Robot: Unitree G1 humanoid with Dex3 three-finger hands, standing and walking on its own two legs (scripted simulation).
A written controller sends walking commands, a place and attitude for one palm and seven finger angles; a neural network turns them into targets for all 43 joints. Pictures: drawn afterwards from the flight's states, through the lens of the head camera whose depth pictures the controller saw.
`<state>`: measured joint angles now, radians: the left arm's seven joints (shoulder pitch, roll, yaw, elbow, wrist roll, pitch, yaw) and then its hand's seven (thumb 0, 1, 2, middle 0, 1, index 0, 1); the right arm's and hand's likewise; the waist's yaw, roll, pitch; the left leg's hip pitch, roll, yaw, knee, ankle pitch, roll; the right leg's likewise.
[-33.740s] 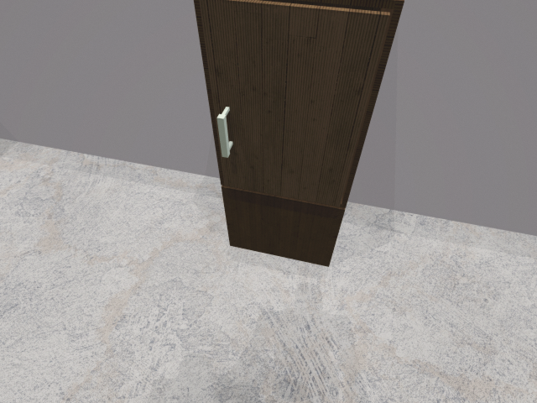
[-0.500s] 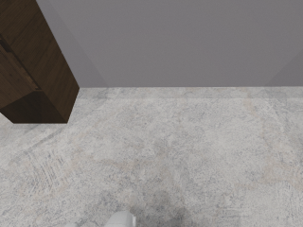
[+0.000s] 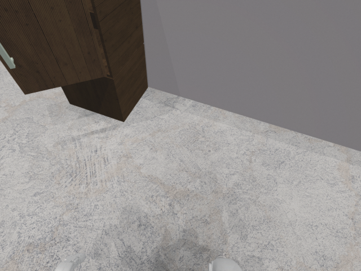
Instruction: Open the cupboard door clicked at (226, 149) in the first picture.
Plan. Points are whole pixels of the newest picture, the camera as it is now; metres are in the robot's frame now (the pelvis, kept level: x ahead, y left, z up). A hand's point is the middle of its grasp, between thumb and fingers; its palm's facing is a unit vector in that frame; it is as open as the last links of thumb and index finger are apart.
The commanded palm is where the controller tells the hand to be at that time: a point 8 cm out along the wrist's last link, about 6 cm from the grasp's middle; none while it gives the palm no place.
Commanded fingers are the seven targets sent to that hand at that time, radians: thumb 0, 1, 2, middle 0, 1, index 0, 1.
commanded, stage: turn to face it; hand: left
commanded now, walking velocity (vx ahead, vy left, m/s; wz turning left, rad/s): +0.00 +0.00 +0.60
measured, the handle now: (3, 50) +0.86 +0.77 -0.09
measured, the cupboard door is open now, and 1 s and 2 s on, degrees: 45 45 45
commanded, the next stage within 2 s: take the last steps up to it in 0.56 s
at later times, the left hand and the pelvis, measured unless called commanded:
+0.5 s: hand out of the picture -0.01 +0.16 -0.17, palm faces +0.33 -0.91 -0.23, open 7.3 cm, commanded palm none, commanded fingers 0.00 0.90 0.90 -0.20 -0.30 -0.20 -0.30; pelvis -0.01 -0.05 +0.00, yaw +19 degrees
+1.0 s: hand out of the picture -0.02 +0.15 -0.16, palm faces +0.48 -0.85 -0.24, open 7.3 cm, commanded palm none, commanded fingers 0.00 0.90 0.90 -0.20 -0.30 -0.20 -0.30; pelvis +0.01 -0.05 -0.01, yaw +26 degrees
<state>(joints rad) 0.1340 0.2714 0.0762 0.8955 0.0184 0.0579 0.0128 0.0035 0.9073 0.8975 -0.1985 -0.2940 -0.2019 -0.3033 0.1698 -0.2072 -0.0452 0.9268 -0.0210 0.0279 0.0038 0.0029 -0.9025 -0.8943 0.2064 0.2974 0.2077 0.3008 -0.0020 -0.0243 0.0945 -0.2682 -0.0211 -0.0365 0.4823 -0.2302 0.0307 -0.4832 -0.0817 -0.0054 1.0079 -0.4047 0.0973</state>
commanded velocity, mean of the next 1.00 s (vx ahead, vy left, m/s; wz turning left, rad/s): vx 0.11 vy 0.05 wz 0.34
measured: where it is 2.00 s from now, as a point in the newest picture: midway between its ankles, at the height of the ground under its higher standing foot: (142, 257)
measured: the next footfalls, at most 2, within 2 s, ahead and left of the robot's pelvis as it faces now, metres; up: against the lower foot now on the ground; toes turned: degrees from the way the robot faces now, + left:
right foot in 0.16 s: +0.04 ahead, -0.15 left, +0.00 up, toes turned +4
left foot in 0.56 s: -0.02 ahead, +0.08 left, +0.00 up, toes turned +24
